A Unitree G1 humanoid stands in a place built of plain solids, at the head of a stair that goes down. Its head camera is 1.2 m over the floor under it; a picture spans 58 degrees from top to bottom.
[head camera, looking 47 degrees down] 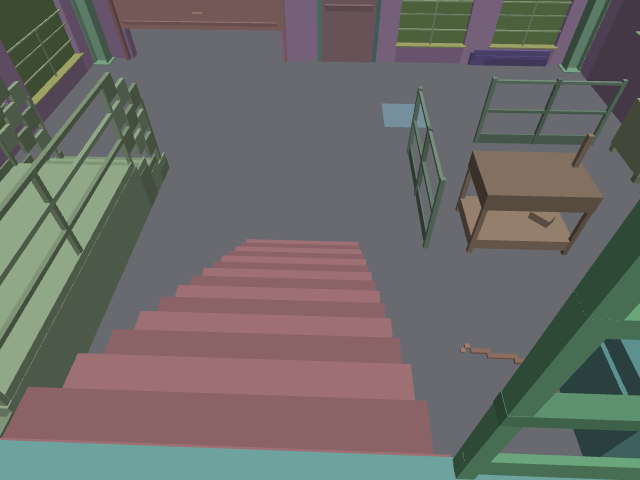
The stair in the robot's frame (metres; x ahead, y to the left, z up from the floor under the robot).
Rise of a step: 0.18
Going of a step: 0.22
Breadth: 1.32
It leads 2 degrees to the right of straight ahead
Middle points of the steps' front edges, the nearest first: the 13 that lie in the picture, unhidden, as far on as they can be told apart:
0.38 0.32 0.00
0.60 0.31 -0.18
0.82 0.30 -0.36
1.04 0.30 -0.54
1.26 0.29 -0.72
1.48 0.28 -0.90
1.70 0.27 -1.08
1.92 0.26 -1.26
2.14 0.26 -1.44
2.36 0.25 -1.62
2.58 0.24 -1.80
2.80 0.23 -1.98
3.02 0.22 -2.16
